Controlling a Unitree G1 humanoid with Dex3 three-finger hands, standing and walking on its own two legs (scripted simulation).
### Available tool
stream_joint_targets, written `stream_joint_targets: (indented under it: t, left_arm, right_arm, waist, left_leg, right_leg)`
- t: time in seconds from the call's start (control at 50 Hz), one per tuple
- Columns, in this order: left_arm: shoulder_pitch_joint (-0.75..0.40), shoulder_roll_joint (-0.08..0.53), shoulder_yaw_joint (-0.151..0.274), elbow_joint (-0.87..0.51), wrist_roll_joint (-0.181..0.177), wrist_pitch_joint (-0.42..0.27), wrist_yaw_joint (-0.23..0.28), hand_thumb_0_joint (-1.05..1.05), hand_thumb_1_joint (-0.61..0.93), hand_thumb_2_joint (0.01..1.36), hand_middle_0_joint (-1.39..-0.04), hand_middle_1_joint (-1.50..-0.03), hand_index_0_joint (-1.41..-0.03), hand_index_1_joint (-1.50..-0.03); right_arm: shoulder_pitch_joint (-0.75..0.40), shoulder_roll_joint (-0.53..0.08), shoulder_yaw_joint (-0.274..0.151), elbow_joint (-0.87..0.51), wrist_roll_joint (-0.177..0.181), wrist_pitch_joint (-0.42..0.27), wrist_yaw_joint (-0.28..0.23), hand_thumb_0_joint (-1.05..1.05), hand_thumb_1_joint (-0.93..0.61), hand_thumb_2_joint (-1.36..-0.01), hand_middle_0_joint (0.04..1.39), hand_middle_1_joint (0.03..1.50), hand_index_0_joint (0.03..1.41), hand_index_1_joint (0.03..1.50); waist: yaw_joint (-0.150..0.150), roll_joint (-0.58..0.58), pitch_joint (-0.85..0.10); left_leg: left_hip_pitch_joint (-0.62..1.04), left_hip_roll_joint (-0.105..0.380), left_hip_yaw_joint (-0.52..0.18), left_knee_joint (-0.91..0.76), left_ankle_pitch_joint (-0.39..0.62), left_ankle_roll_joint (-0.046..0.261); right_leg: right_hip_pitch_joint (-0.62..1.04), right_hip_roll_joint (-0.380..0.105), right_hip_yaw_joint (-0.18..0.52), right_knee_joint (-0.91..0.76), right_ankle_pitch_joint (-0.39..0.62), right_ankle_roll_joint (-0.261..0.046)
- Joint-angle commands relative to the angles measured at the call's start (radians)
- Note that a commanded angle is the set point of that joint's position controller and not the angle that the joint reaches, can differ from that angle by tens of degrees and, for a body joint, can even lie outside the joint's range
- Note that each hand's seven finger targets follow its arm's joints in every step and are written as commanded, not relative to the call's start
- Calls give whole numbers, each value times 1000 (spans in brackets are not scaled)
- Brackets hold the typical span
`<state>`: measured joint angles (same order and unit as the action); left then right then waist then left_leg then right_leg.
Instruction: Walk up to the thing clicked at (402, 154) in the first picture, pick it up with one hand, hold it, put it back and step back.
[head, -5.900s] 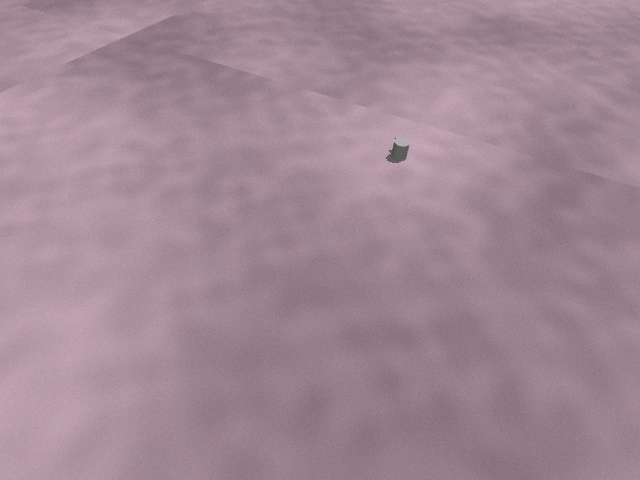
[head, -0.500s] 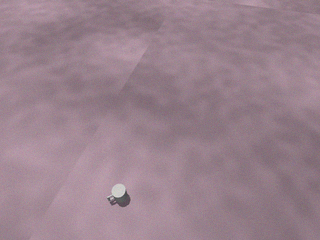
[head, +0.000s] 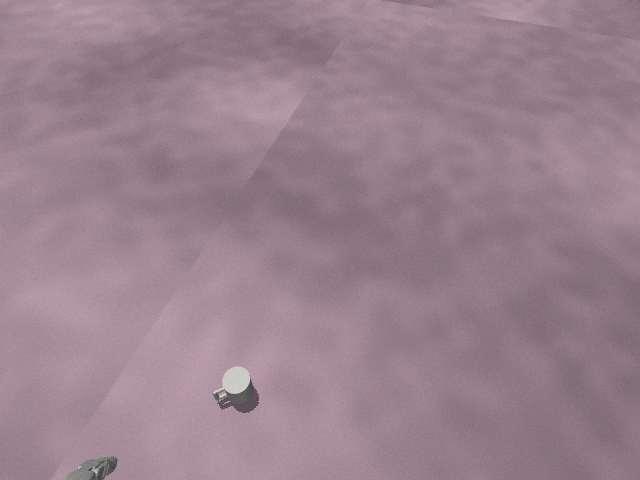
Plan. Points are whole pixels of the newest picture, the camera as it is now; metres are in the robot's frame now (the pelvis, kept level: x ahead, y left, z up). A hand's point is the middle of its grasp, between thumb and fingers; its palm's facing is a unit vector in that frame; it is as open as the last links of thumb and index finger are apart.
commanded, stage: walk up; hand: left
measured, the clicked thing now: (232, 388) +0.49 +0.24 -0.72
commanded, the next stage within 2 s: stand in 0.64 s
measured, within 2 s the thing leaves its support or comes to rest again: neither
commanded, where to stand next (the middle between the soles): +0.11 -0.01 m, yaw +1 degrees
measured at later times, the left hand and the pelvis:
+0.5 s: hand out of the picture +0.10 +0.27 -0.15, palm faces +0.08 -0.94 -0.32, open 7.4 cm; pelvis +0.01 +0.01 +0.00, yaw +2 degrees
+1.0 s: hand out of the picture +0.08 +0.26 -0.14, palm faces +0.05 -0.94 -0.34, open 7.4 cm; pelvis +0.01 +0.00 +0.01, yaw +2 degrees
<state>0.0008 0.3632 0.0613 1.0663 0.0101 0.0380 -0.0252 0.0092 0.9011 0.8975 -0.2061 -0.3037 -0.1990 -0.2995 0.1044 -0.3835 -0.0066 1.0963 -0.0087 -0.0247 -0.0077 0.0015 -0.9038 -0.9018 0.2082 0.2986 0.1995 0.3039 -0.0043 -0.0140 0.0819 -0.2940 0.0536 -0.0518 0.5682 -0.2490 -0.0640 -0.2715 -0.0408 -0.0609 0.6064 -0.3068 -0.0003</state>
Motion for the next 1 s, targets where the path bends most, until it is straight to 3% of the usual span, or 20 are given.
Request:
stream_joint_targets:
  t: [0.0, 0.14, 0.24, 0.4, 0.6, 0.62, 0.74, 0.8, 0.86, 0.98]
  left_arm:
    - [-44, 221, 45, -73, 3, -21, 7, 0, 900, 900, -200, -300, -200, -300]
    - [-31, 217, 46, -72, 3, -20, 6, 0, 900, 900, -200, -300, -200, -300]
    - [-26, 221, 47, -76, 4, -23, 8, 0, 900, 900, -200, -300, -200, -300]
    - [4, 216, 47, -74, 1, -21, 11, 0, 900, 900, -200, -300, -200, -300]
    - [0, 223, 51, -82, 5, -21, 11, 0, 900, 900, -200, -300, -200, -300]
    - [31, 185, 20, -38, -3, -29, 13, 0, 900, 900, -200, -300, -200, -300]
    - [13, 206, 12, -10, -3, -54, 21, 0, 900, 900, -200, -300, -200, -300]
    - [15, 208, 8, 6, -4, -62, 22, 0, 900, 900, -200, -300, -200, -300]
    - [14, 209, 5, 12, -3, -64, 22, 0, 900, 900, -200, -300, -200, -300]
    - [11, 205, 0, 26, 0, -64, 22, 0, 900, 900, -200, -300, -200, -300]
  right_arm:
    - [-29, -230, -43, -62, -4, -23, -12, 0, -900, -900, 200, 300, 200, 300]
    - [-17, -233, -45, -67, -5, -24, -14, 0, -900, -900, 200, 300, 200, 300]
    - [-4, -230, -46, -68, -3, -22, -16, 0, -900, -900, 200, 300, 200, 300]
    - [-22, -228, -47, -81, -1, -18, -17, 0, -900, -900, 200, 300, 200, 300]
    - [-32, -228, -48, -90, -2, -13, -19, 0, -900, -900, 200, 300, 200, 300]
    - [-70, -180, -27, -86, -15, -8, -8, 0, -900, -900, 200, 300, 200, 300]
    - [-83, -198, -24, -72, -11, -3, -1, 0, -900, -900, 200, 300, 200, 300]
    - [-80, -193, -22, -61, -4, -2, 2, 0, -900, -900, 200, 300, 200, 300]
    - [-81, -190, -22, -53, -5, -2, 2, 0, -900, -900, 200, 300, 200, 300]
    - [-80, -185, -21, -36, -5, 3, 7, 0, -900, -900, 200, 300, 200, 300]
  waist:
    - [16, 11, -120]
    - [16, 23, -133]
    - [7, 10, -151]
    - [17, 30, -155]
    - [12, 24, -139]
    - [22, 72, -157]
    - [11, 44, -147]
    - [7, 16, -145]
    - [8, 10, -142]
    - [7, 1, -77]
  left_leg:
    - [-30, 40, -51, -97, 77, 97]
    - [-31, 57, -82, -114, 122, 105]
    - [-12, 38, -56, -77, 169, 102]
    - [0, 49, -79, -73, 238, 111]
    - [-23, 30, -77, -64, 215, 109]
    - [31, 59, -103, -130, 180, 90]
    - [90, 62, -91, -158, 277, 81]
    - [124, 61, -81, -176, 290, 75]
    - [137, 63, -72, -196, 275, 68]
    - [103, 59, -73, -256, 118, 63]
  right_leg:
    - [74, -86, 126, -169, -26, -66]
    - [101, -76, 96, -153, 4, -56]
    - [107, -96, 98, -159, 53, -63]
    - [116, -87, 69, -134, 104, -54]
    - [123, -101, 69, -149, 72, -61]
    - [115, -105, 95, -199, 46, -40]
    - [165, -103, 75, -235, 195, -19]
    - [172, -105, 73, -260, 223, -14]
    - [180, -105, 72, -279, 216, -15]
    - [152, -102, 78, -334, 60, -9]
